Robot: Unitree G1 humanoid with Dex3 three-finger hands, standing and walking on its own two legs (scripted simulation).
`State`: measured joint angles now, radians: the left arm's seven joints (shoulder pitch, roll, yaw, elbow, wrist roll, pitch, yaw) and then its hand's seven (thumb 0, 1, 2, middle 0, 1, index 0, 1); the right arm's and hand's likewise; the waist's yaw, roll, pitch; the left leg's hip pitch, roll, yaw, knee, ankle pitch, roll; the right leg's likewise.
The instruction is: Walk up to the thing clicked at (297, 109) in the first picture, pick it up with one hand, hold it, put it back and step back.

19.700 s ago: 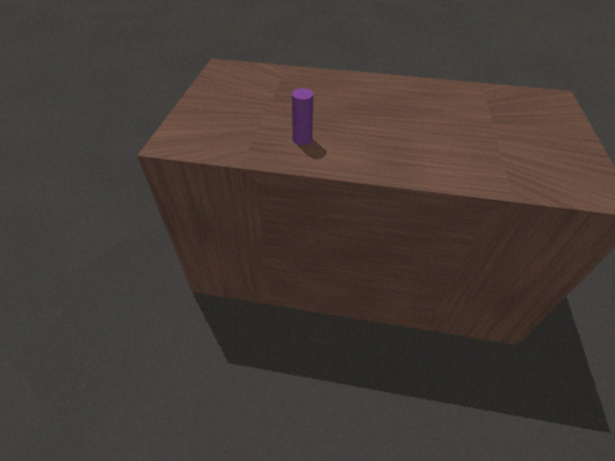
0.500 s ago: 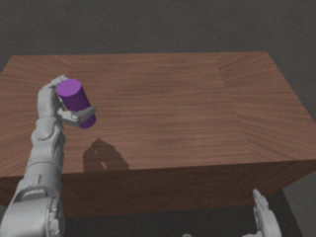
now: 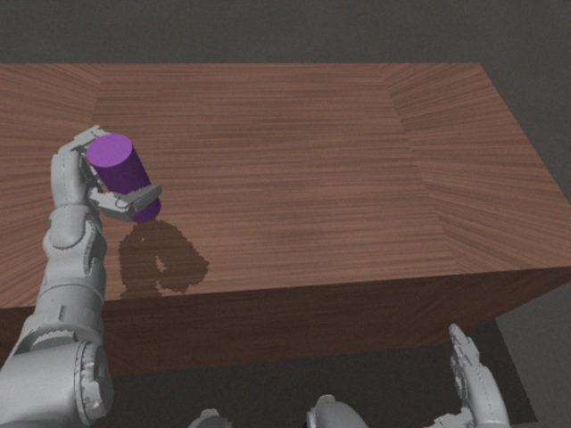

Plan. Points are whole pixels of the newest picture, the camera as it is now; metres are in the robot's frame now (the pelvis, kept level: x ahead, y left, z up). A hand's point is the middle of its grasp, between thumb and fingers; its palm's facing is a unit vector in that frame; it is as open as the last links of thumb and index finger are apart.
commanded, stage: lower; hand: left
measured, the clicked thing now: (128, 182) +0.45 +0.19 +0.06
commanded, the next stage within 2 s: loosen in 0.96 s
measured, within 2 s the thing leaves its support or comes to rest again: rests again in 0.80 s
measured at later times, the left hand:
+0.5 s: hand (129, 186) +0.47 +0.20 +0.03, palm faces +0.17 -0.99 +0.01, open 8.9 cm
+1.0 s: hand (136, 199) +0.46 +0.20 +0.00, palm faces +0.17 -0.99 +0.00, open 8.9 cm
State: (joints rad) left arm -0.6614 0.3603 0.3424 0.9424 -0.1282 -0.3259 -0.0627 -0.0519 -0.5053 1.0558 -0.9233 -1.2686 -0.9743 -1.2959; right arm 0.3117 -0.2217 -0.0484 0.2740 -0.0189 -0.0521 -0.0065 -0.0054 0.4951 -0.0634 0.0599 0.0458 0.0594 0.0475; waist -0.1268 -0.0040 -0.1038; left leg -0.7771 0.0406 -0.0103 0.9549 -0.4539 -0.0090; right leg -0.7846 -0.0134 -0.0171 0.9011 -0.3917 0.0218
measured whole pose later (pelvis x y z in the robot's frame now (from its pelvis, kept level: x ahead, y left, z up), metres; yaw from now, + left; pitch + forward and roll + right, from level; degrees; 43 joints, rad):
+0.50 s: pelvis -0.01 +0.01 -0.02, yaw +0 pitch +19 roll -2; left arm -0.69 0.38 0.37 0.99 -0.09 -0.40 -0.05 -0.05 -0.49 1.02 -0.93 -1.25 -0.98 -1.28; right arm 0.37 -0.24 -0.05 0.09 -0.04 0.00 0.02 -0.01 0.49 -0.07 0.06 0.05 0.06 0.05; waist -0.16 -0.01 -0.12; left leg -0.93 0.04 -0.02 1.09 -0.50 0.00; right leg -0.93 -0.01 -0.02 1.02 -0.43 0.03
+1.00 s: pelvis -0.01 +0.00 -0.03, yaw +0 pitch +21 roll -2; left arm -0.68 0.39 0.38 1.02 -0.08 -0.46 -0.05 -0.04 -0.49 1.02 -0.93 -1.26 -0.98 -1.28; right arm 0.41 -0.25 -0.04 -0.02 -0.05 0.02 0.04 0.00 0.49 -0.07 0.06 0.05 0.06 0.05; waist -0.18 -0.01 -0.13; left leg -0.99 0.04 -0.03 1.15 -0.52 -0.01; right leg -0.99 -0.01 -0.03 1.09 -0.45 0.02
